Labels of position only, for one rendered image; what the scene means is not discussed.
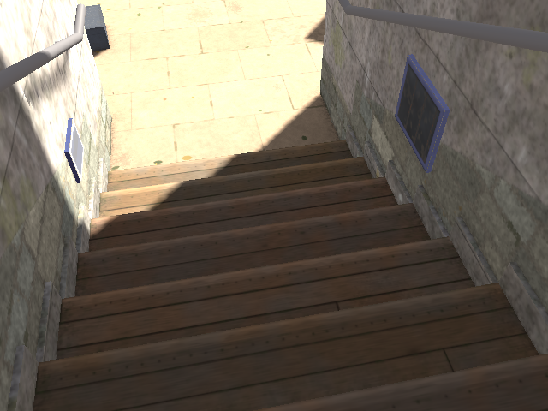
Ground stairs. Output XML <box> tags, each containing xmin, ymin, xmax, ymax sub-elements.
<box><xmin>33</xmin><ymin>140</ymin><xmax>548</xmax><ymax>411</ymax></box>

